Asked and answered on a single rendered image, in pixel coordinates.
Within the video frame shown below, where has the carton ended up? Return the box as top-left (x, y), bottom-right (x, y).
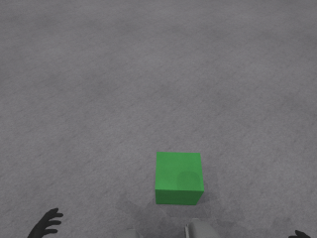
top-left (155, 152), bottom-right (204, 205)

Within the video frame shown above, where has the left robot hand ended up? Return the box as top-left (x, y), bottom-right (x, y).
top-left (27, 208), bottom-right (63, 238)

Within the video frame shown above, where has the right robot thigh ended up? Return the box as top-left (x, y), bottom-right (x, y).
top-left (184, 221), bottom-right (221, 238)

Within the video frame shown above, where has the right robot shin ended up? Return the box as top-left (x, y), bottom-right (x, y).
top-left (190, 218), bottom-right (200, 222)

